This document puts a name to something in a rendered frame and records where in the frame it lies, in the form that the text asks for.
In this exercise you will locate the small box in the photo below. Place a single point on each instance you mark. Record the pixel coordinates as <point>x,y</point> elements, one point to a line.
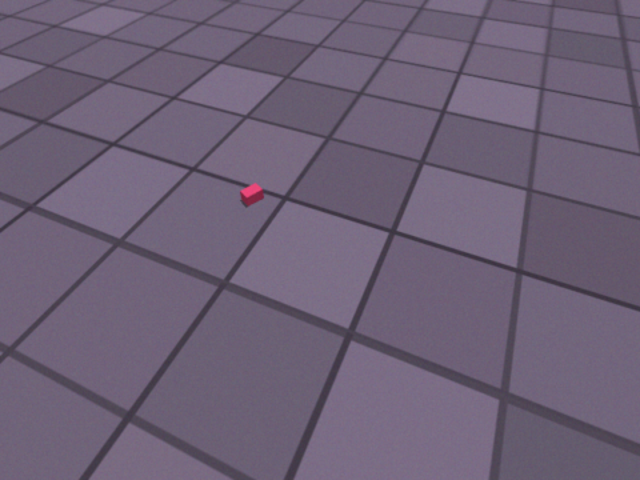
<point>252,194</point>

